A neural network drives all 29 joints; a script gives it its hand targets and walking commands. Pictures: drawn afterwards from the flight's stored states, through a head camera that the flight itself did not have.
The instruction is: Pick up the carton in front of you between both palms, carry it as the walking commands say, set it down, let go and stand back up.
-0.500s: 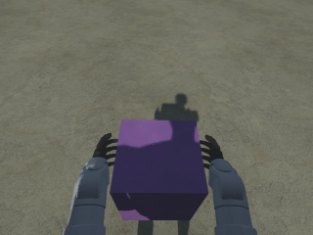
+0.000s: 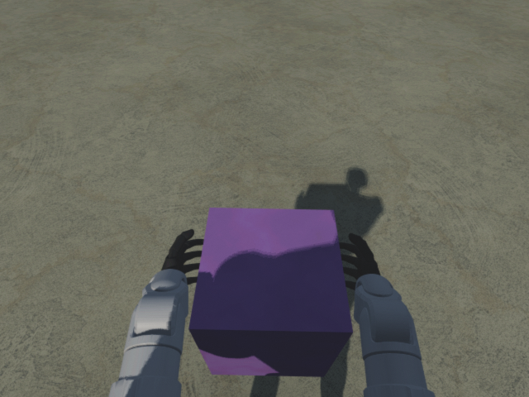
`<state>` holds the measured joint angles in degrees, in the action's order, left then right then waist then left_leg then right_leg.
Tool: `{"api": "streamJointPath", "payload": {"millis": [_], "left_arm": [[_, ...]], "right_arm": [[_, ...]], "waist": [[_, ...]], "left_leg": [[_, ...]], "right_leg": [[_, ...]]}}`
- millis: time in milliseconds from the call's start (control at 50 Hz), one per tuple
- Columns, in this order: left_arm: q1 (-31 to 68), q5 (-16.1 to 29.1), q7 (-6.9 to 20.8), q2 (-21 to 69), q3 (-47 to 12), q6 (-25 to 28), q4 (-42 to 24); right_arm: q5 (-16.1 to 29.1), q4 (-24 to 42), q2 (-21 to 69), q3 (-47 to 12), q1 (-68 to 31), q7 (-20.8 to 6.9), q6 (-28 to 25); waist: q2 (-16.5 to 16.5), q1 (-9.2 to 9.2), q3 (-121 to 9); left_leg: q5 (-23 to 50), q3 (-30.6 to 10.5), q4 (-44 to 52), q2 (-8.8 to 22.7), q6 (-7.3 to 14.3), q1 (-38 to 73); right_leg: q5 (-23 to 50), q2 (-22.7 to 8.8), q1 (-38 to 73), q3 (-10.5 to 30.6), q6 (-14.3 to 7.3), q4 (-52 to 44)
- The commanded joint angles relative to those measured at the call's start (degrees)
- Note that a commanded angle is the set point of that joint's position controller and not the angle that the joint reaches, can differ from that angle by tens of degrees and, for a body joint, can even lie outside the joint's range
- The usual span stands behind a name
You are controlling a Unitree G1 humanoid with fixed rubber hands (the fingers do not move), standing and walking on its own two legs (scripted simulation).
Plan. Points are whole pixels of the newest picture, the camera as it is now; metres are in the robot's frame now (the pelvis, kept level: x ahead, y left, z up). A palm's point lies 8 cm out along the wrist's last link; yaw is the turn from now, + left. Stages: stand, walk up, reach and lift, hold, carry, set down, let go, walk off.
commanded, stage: hold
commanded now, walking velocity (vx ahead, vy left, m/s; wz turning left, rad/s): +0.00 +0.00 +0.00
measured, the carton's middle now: (269, 296) +0.30 +0.00 -0.06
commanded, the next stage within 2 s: set down in 0.26 s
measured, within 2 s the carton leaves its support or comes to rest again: neither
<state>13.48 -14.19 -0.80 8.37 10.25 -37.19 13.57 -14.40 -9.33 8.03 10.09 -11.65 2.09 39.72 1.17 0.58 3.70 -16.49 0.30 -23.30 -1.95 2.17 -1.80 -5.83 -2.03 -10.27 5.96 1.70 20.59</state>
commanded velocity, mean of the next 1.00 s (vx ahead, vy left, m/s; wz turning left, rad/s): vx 0.00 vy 0.00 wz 0.00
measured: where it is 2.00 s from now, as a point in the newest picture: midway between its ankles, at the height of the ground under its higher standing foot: outside the picture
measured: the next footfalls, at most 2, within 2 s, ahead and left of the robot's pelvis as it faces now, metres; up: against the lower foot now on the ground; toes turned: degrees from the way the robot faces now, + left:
none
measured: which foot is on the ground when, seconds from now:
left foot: down 0.00-1.00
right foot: down 0.00-1.00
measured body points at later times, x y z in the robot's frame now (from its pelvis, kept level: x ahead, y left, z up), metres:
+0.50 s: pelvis -0.01 -0.07 +0.00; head -0.02 -0.09 +0.44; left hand +0.30 +0.12 +0.03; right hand +0.34 -0.18 +0.02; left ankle -0.04 +0.09 -0.74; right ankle +0.07 -0.17 -0.74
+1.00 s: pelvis -0.04 -0.04 -0.10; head +0.20 -0.05 +0.28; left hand +0.38 +0.12 -0.18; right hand +0.38 -0.18 -0.19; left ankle -0.03 +0.09 -0.74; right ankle +0.07 -0.17 -0.74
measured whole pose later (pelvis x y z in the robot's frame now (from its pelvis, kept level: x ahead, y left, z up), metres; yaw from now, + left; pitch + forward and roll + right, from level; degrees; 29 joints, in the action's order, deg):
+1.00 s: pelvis -0.04 -0.04 -0.10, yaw +7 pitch +33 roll +1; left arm 40.2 -11.7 -1.8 6.3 21.4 -10.7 31.5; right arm -14.2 -24.2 6.8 24.1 -36.3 1.7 12.6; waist 3.1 -2.7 -2.0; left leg -24.0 -6.7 -60.4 -5.6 -2.1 -69.6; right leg -14.0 1.6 -75.3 7.1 3.3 56.1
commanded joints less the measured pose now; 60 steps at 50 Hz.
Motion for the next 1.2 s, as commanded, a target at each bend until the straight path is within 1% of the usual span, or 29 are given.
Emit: {"api": "streamJointPath", "payload": {"millis": [0,60,80,120,260,280,320,340,380,420,460,500,540,580,620,660,700,740,780,820,860,900,920,960,1020,1060,1120,1180], "left_arm": [[27.7,13.4,12.4,52.4,-30.6,2.0,-2.9],[30.6,13.9,14.2,52.9,-30.6,1.0,-0.6],[31.1,13.7,14.7,53.0,-30.1,0.8,0.3],[31.9,13.3,15.3,53.3,-29.0,0.5,1.9],[32.7,11.0,16.3,54.3,-24.4,1.3,5.3],[33.7,10.3,16.5,53.5,-23.2,1.6,5.8],[36.8,8.6,17.2,52.1,-20.5,2.6,8.2],[38.7,7.7,17.7,51.4,-19.0,3.2,9.8],[43.2,5.6,18.5,49.9,-15.6,4.6,13.7],[47.4,3.1,19.1,48.2,-11.5,6.2,18.1],[50.6,0.4,18.7,46.1,-6.9,7.7,22.0],[51.9,-2.9,17.6,43.3,-2.0,8.7,25.3],[51.2,-6.4,16.3,39.7,3.1,9.8,27.8],[49.7,-9.0,15.1,36.3,6.7,11.5,29.2],[48.2,-9.9,14.2,34.2,8.0,13.7,29.4],[47.6,-9.2,13.8,34.1,7.0,16.7,28.8],[47.6,-7.4,13.8,35.8,4.4,20.6,27.9],[48.8,-4.8,13.7,38.5,0.1,24.7,27.7],[51.2,-1.9,13.5,42.0,-5.1,28.1,27.3],[53.6,1.1,13.0,45.7,-11.4,30.1,25.1],[56.1,4.4,12.2,48.1,-17.7,30.9,21.3],[57.5,7.0,11.3,49.6,-22.4,30.5,18.0],[57.9,7.9,11.0,50.4,-24.0,29.9,17.0],[57.7,8.7,10.9,52.4,-25.3,28.1,17.1],[57.5,7.9,11.4,53.9,-23.5,25.0,19.8],[58.5,7.0,11.8,53.8,-21.5,23.5,21.7],[60.2,5.9,11.9,52.7,-18.8,22.6,24.0],[62.0,5.4,11.3,51.3,-16.9,23.0,25.8]], "right_arm": [[12.5,1.9,50.4,-29.9,-25.7,-13.9,-2.9],[11.1,-2.4,51.7,-27.4,-25.7,-14.0,-2.3],[10.8,-3.5,52.0,-26.8,-26.1,-14.1,-2.1],[10.5,-5.0,52.8,-26.3,-27.3,-14.5,-1.9],[11.9,-4.3,55.5,-28.9,-33.8,-16.4,-1.6],[12.2,-4.6,56.6,-29.1,-35.5,-16.5,-1.6],[12.3,-6.5,58.2,-28.3,-38.9,-16.6,-1.7],[12.0,-8.1,58.8,-27.2,-40.6,-16.6,-1.9],[10.5,-12.5,59.6,-23.4,-43.8,-16.2,-2.7],[8.0,-17.6,59.1,-18.2,-46.5,-15.4,-3.8],[5.2,-21.3,56.4,-12.3,-48.8,-14.0,-4.9],[1.8,-24.2,52.5,-5.9,-49.7,-12.5,-6.1],[-1.6,-25.9,47.7,-0.1,-49.3,-11.2,-7.7],[-4.2,-26.2,43.1,3.6,-48.5,-10.2,-9.9],[-5.9,-25.8,40.2,5.0,-47.2,-9.4,-12.7],[-6.3,-25.1,39.4,4.1,-46.3,-9.1,-16.2],[-5.7,-24.1,40.8,1.2,-46.6,-9.1,-20.5],[-3.8,-23.5,43.3,-3.6,-48.5,-9.4,-24.9],[-1.5,-22.8,46.4,-9.0,-52.0,-9.8,-28.4],[1.2,-20.8,49.1,-15.2,-55.2,-10.2,-30.5],[4.0,-17.6,50.0,-20.4,-57.6,-10.8,-31.2],[5.9,-15.1,50.0,-23.7,-58.3,-11.5,-30.9],[6.4,-14.7,50.1,-24.5,-58.1,-12.1,-30.3],[6.5,-15.1,50.1,-24.4,-57.2,-13.4,-28.8],[5.3,-18.1,49.2,-21.3,-56.4,-16.0,-26.1],[4.4,-20.5,48.4,-18.6,-57.1,-17.4,-24.6],[3.3,-23.6,47.3,-15.0,-58.3,-18.5,-23.5],[2.9,-25.7,46.5,-12.6,-59.9,-18.7,-23.5]], "waist": [[1.9,-2.49,-17.4],[2.1,-3.99,-14.9],[1.9,-4.1,-14.0],[1.4,-3.76,-13.1],[-1.6,-0.52,-15.1],[-2.3,0.48,-15.2],[-3.5,1.58,-14.8],[-3.9,1.81,-14.6],[-4.3,1.62,-14.0],[-4.5,0.8,-13.1],[-4.0,-0.12,-11.8],[-2.8,-0.96,-10.5],[-1.6,-1.62,-9.9],[-0.9,-1.94,-10.4],[-0.7,-2.1,-12.2],[-0.7,-2.38,-15.9],[-0.7,-2.21,-21.0],[-0.9,-1.94,-26.9],[-1.3,-1.93,-35.5],[-1.7,-2.21,-47.0],[-1.8,-3.18,-59.8],[-1.7,-4.05,-69.0],[-1.3,-4.34,-71.3],[0.2,-5.02,-71.5],[2.0,-6.19,-65.6],[2.9,-6.88,-61.3],[3.3,-7.6,-58.2],[3.1,-7.86,-58.6]], "left_leg": [[26.2,-6.9,4.8,-0.8,-3.6,-0.6],[17.2,-5.8,6.0,-1.7,-4.0,-5.7],[15.0,-5.6,6.4,-1.9,-4.0,-7.2],[11.1,-5.2,7.1,-2.3,-3.7,-9.9],[3.7,-4.5,7.9,-3.2,-1.3,-14.5],[2.3,-4.1,7.7,-3.4,-0.9,-15.2],[-1.0,-3.6,6.9,-3.6,0.0,-16.7],[-2.4,-3.4,6.2,-3.6,0.3,-17.5],[-4.8,-3.1,4.4,-3.5,0.8,-18.9],[-6.5,-3.1,2.2,-3.6,0.9,-20.7],[-7.3,-3.1,-0.1,-3.7,1.0,-23.3],[-7.3,-3.1,-2.0,-3.9,1.0,-25.7],[-6.7,-2.9,-3.6,-4.1,0.7,-28.2],[-5.5,-2.8,-5.2,-4.4,0.5,-31.3],[-3.6,-2.6,-6.9,-4.8,0.2,-34.4],[-1.0,-2.3,-9.2,-5.4,-0.5,-38.1],[0.7,-1.9,-11.8,-6.3,-1.1,-42.4],[2.2,-1.6,-14.6,-6.9,-1.7,-47.5],[3.6,-1.3,-18.1,-7.4,-2.6,-53.1],[6.1,-0.7,-21.9,-7.9,-3.4,-57.2],[10.0,-0.5,-25.8,-8.2,-4.0,-58.6],[13.2,-0.5,-29.2,-8.4,-4.4,-58.9],[14.2,-0.6,-30.5,-8.4,-4.6,-58.8],[14.6,-1.1,-32.5,-8.4,-5.1,-57.6],[10.5,-1.5,-34.1,-8.1,-5.7,-58.4],[7.3,-1.3,-35.2,-8.0,-5.8,-61.1],[5.3,-0.9,-37.5,-8.0,-5.8,-66.1],[5.3,-0.5,-40.4,-8.3,-5.8,-70.7]], "right_leg": [[9.0,10.0,10.8,-3.4,-1.4,1.4],[5.3,10.0,12.6,-3.7,-1.8,0.5],[4.4,9.9,13.4,-3.9,-1.9,0.3],[3.2,9.5,15.3,-4.1,-1.9,-0.3],[0.7,7.4,21.3,-3.3,-0.5,-1.6],[-0.6,7.0,21.6,-2.9,-0.1,-1.7],[-5.1,6.3,21.4,-2.1,0.7,-2.0],[-7.9,6.0,20.8,-1.7,0.9,-2.0],[-13.2,5.5,19.3,-0.8,1.1,-2.0],[-17.4,5.1,17.3,0.1,1.2,-1.6],[-19.3,4.8,14.6,0.6,1.1,-0.5],[-19.3,5.1,11.8,0.5,0.9,1.2],[-17.4,5.6,8.9,-0.2,0.6,3.5],[-13.9,6.2,5.5,-1.3,0.5,6.2],[-9.1,6.9,2.4,-2.3,0.2,9.1],[-2.5,7.4,-0.4,-2.7,0.2,12.4],[4.2,7.6,-1.9,-2.8,0.0,16.1],[9.1,7.8,-2.7,-3.0,0.0,20.2],[13.0,8.0,-2.2,-3.1,0.1,24.8],[18.3,8.1,-0.6,-3.1,0.1,29.6],[23.9,8.5,-0.2,-3.9,0.2,34.4],[26.3,8.8,-3.5,-5.1,0.2,38.3],[25.4,9.0,-6.8,-5.8,0.2,39.6],[20.4,9.5,-16.3,-7.2,0.3,41.0],[11.1,9.7,-29.9,-8.8,0.3,41.9],[6.9,9.7,-36.3,-9.4,-0.1,42.6],[4.7,9.5,-42.5,-9.7,-0.5,44.6],[5.2,9.3,-46.7,-9.5,-0.4,47.4]]}}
